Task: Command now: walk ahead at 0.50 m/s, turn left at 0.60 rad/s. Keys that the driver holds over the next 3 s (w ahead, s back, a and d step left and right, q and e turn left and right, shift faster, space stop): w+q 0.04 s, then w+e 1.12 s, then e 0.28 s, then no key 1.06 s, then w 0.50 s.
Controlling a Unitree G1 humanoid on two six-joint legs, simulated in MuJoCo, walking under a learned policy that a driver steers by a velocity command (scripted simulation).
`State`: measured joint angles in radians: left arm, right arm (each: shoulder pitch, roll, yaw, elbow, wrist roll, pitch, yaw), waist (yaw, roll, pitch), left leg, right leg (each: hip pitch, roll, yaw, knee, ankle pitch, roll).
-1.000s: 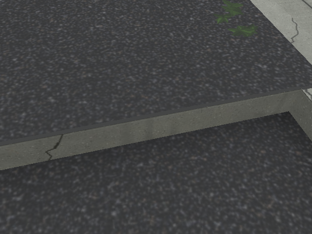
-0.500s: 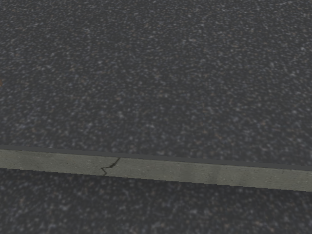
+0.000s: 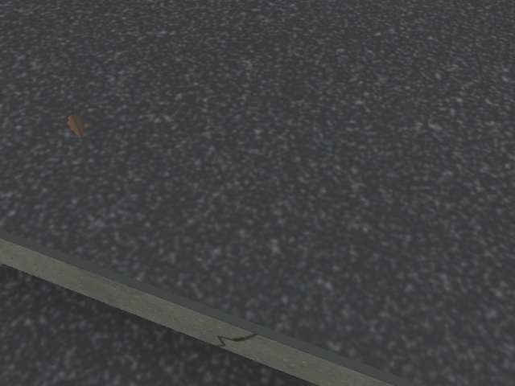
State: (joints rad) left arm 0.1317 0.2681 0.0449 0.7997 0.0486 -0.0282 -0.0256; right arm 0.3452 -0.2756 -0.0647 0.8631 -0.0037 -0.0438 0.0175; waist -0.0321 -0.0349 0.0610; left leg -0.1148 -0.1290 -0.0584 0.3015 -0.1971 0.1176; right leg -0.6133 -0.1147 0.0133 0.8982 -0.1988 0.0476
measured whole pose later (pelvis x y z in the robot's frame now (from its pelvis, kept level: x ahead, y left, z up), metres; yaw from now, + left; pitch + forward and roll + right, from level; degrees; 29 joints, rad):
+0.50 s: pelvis +0.24 -0.05 +0.00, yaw -4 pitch +1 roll +0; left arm 0.41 0.22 0.05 0.91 0.02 -0.04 0.01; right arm 0.15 -0.23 -0.01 0.77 -0.06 -0.03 0.03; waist 0.04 0.05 0.04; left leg -0.65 0.05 -0.02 1.20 -0.26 -0.05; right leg -0.17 0.11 0.06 0.35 -0.19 -0.10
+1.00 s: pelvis +0.54 +0.04 +0.07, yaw -21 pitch +2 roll -1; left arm 0.28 0.31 0.10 0.79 0.02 -0.06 -0.03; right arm 0.12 -0.17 -0.02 0.67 -0.03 0.01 -0.01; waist 0.03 -0.06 0.02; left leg -0.78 0.07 0.05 1.25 -0.51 0.01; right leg -0.47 0.09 0.16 1.56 -0.16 -0.07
